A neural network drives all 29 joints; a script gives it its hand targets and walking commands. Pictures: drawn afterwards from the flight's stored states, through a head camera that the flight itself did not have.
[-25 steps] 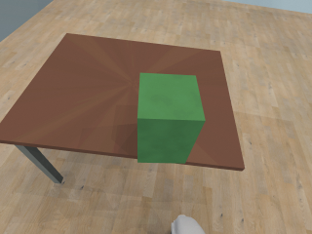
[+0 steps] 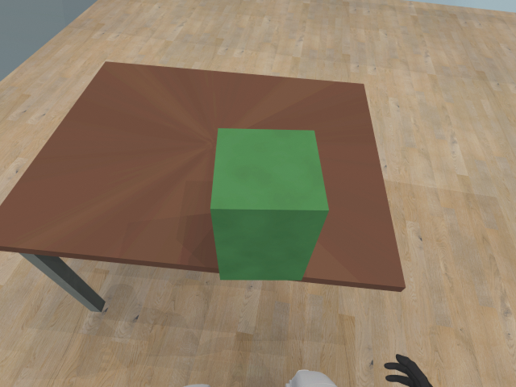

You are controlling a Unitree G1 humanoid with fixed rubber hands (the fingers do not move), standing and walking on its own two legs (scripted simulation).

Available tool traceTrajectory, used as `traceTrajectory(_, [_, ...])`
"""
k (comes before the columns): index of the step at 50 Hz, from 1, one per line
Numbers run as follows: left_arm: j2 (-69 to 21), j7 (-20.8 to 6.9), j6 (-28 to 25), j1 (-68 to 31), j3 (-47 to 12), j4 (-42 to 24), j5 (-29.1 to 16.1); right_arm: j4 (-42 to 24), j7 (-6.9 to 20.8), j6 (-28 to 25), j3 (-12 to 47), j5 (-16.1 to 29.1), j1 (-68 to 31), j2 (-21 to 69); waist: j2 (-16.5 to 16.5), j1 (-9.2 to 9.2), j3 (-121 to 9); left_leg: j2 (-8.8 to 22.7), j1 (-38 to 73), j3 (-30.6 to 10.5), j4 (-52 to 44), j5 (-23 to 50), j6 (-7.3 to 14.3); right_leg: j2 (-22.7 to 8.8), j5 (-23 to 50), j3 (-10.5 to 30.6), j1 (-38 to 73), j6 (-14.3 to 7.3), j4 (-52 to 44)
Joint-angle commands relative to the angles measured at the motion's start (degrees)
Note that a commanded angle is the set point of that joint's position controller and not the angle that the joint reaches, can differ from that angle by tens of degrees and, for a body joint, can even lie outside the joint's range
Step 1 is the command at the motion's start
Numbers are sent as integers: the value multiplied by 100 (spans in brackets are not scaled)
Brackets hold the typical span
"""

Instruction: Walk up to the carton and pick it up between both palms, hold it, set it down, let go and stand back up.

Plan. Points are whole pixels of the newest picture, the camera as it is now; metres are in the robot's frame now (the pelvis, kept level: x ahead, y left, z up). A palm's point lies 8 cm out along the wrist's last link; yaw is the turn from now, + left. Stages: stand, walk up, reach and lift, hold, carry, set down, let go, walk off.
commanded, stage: walk up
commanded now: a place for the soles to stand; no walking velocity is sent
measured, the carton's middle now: (263, 211) +0.43 -0.01 -0.04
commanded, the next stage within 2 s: none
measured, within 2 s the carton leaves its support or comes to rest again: neither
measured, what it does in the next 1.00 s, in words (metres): stands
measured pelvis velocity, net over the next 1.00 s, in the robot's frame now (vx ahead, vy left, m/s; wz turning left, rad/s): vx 0.02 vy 0.02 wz -0.18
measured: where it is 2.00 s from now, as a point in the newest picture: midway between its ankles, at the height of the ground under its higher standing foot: outside the picture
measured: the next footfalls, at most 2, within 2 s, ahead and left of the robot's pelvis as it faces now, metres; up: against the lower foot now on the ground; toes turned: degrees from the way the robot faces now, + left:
none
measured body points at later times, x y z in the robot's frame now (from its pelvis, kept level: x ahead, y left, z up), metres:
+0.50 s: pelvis +0.02 +0.01 +0.01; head +0.03 +0.00 +0.45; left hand +0.12 +0.26 -0.10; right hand +0.09 -0.26 -0.12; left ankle -0.01 +0.11 -0.72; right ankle +0.02 -0.12 -0.72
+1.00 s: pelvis +0.02 +0.02 +0.00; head +0.03 +0.00 +0.45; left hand +0.16 +0.26 -0.10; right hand +0.06 -0.27 -0.13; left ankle -0.01 +0.11 -0.72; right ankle +0.02 -0.12 -0.72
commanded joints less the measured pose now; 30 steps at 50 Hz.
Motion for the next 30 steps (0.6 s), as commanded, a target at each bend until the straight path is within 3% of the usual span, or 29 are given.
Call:
traceTrajectory(1, [497,42,-237,190,192,-512,-31,-568,-69,-149,-158,20,-447,-869,940,1,-50,1286,-21,-967,-1256,2049,863,176,-48,-184,58,-83,-170])
traceTrajectory(3, [439,26,-386,417,145,-501,18,-464,-24,-126,-99,48,-468,-908,869,124,-441,1093,140,-626,-787,2428,518,-27,1513,-39,789,-119,-1310])
traceTrajectory(5, [739,32,-435,249,204,-537,125,-527,5,-154,-30,102,-274,-742,555,-23,-886,873,-37,-404,-438,1843,260,-435,2660,742,1378,-339,-1212])
traceTrajectory(6, [1012,1,-406,57,262,-514,40,-482,-13,-127,-8,133,-29,-613,363,-235,-914,593,325,-340,-698,975,145,-612,2261,1034,830,-526,-1148])
traceTrajectory(8, [691,-86,-354,126,181,-469,-35,-370,-37,-132,-38,13,-7,-706,144,-174,-585,751,536,-619,-1201,217,223,-259,1173,641,371,-418,-1171])
traceTrajectory(9, [505,-87,-340,210,132,-493,-25,-350,-34,-163,-80,61,-154,-895,240,-25,-420,871,250,-651,-1293,212,301,-34,1185,346,530,-304,-1109])
traceTrajectory(12, [530,-55,-363,250,117,-479,1,-351,-34,-205,-85,58,-227,-890,163,-35,-236,909,113,-486,-1345,510,338,-11,1568,339,580,-229,-1045])
traceTrajectory(15, [592,-65,-397,246,138,-477,8,-328,-34,-207,-71,59,-176,-870,60,-37,-442,813,271,-304,-1259,519,311,-74,1778,544,602,-283,-1085])
traceTrajectory(16, [574,-65,-414,296,149,-488,17,-344,-26,-199,-76,36,-157,-862,214,-53,-391,747,326,-205,-1150,421,302,-90,1692,595,524,-313,-1105])
traceTrajectory(18, [604,-55,-412,110,185,-535,34,-344,-10,-197,-69,33,-30,-795,-53,-167,-459,779,366,-216,-1166,277,327,-66,1534,648,437,-323,-1062])
traceTrajectory(20, [569,-53,-413,191,167,-525,24,-326,-10,-183,-71,21,-73,-831,30,-112,-428,823,401,-203,-1234,64,357,-38,1387,699,346,-331,-1074])
traceTrajectory(22, [610,-37,-428,196,185,-548,16,-309,-12,-171,-71,27,-61,-833,119,-97,-226,796,242,-81,-1072,276,323,-43,1544,789,323,-349,-1081])
traceTrajectory(24, [690,-17,-426,158,220,-537,55,-340,-3,-177,-66,19,9,-827,-38,-130,-347,797,394,-25,-934,655,331,-48,1902,859,305,-379,-952])
traceTrajectory(27, [713,-3,-427,252,216,-528,48,-352,-13,-148,-94,-26,50,-858,-11,-109,-610,703,607,43,-678,558,271,-162,1840,1178,320,-488,-1073])
traceTrajectory(30, [827,17,-380,139,239,-544,57,-362,-8,-130,-45,6,235,-784,-202,-147,-362,663,564,-16,-689,537,220,-199,1700,1418,76,-560,-1150])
